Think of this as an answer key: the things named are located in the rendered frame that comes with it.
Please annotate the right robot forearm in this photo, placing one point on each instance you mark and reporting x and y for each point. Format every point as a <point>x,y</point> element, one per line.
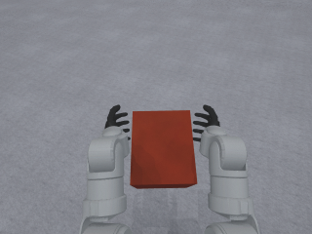
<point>228,170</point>

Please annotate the carton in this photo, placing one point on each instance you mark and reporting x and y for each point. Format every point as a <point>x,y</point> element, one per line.
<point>162,151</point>

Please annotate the robot left hand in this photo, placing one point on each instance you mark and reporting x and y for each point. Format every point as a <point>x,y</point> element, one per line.
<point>112,117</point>

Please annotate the robot right upper arm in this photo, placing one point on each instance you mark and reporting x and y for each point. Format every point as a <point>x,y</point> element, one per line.
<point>230,227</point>

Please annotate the robot left upper arm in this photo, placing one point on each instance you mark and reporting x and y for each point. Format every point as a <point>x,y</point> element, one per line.
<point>107,228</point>

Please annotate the left robot forearm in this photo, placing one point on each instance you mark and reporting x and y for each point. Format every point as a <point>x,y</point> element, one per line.
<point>105,182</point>

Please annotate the robot right hand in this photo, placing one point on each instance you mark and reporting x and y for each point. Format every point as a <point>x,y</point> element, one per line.
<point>211,118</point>

